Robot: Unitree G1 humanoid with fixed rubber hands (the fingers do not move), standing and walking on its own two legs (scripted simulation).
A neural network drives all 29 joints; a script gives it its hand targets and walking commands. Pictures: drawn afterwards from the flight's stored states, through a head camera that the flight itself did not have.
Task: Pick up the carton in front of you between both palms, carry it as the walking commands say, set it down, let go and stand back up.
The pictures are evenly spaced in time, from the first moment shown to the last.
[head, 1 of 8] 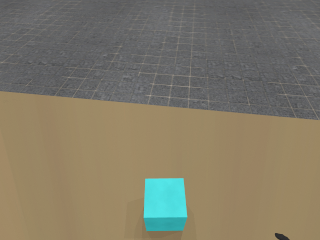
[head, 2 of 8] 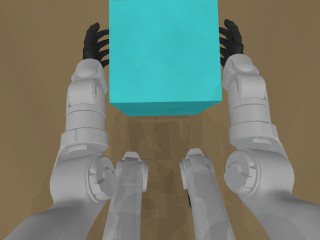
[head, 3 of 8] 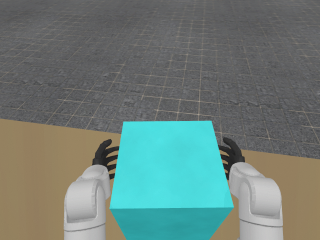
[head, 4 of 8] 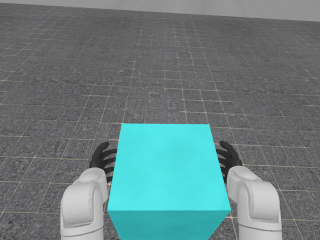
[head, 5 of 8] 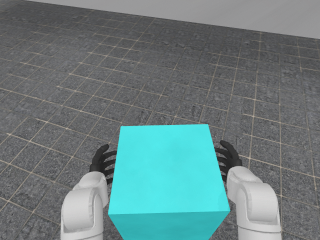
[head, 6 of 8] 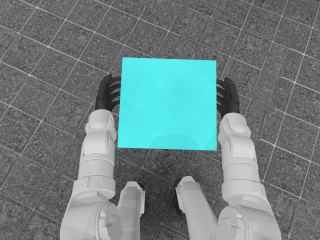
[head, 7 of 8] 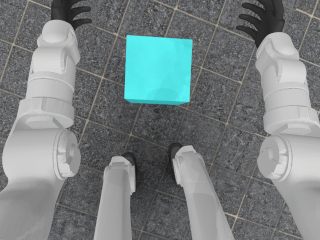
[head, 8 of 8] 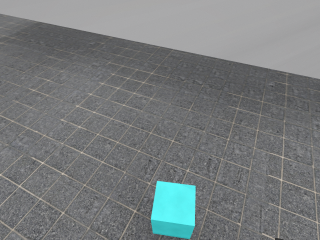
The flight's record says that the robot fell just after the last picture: no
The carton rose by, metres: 0.69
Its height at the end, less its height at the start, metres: -0.07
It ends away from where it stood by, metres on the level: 5.23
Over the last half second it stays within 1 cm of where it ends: yes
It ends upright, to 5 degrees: yes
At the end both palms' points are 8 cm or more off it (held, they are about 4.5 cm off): yes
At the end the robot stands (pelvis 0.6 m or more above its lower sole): yes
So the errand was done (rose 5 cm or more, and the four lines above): yes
